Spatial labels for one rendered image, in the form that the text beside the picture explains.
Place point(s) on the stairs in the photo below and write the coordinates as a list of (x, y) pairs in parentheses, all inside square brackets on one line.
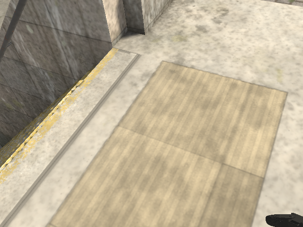
[(11, 148)]

